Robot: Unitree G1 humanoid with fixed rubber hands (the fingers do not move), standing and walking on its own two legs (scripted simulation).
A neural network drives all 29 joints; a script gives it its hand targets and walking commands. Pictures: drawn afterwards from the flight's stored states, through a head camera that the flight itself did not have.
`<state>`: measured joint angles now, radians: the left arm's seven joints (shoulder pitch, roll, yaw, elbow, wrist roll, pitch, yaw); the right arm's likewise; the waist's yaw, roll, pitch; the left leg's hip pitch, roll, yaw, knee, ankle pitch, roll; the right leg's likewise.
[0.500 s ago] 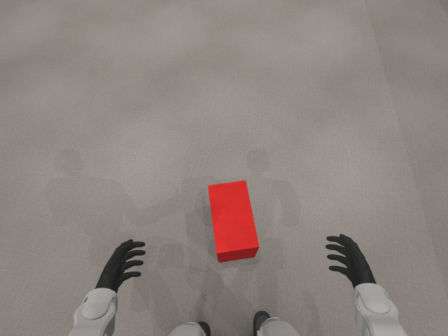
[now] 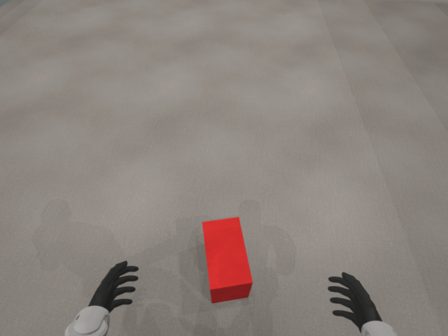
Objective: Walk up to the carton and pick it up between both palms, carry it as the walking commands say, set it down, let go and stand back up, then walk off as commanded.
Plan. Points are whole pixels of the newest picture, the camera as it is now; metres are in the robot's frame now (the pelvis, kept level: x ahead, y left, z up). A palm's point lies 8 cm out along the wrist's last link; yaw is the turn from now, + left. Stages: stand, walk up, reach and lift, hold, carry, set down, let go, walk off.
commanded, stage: let go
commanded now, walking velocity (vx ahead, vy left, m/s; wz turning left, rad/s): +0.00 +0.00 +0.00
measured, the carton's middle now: (225, 260) +0.47 +0.01 -0.67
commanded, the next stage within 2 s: stand in 0.06 s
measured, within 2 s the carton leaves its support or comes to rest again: neither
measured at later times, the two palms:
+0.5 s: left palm out of the picture +0.13 +0.27 -0.12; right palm out of the picture +0.13 -0.26 -0.11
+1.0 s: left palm out of the picture +0.04 +0.27 -0.14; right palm out of the picture +0.07 -0.24 -0.13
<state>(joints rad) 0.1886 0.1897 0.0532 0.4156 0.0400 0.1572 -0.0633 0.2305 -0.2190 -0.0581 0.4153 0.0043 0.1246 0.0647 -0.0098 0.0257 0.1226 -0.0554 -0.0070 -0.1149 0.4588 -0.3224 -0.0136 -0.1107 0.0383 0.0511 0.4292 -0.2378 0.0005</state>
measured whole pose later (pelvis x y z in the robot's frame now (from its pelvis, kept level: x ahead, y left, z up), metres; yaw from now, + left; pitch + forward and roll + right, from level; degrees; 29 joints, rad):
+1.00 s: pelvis +0.05 +0.01 -0.01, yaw +3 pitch +1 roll -1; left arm 0.34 0.26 -0.01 0.97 0.01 0.01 0.04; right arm 0.39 -0.23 0.01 0.89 -0.01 0.00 -0.05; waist 0.01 -0.01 -0.04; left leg -0.14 -0.05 -0.15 0.54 -0.42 0.01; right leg -0.20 0.00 0.01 0.55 -0.37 0.01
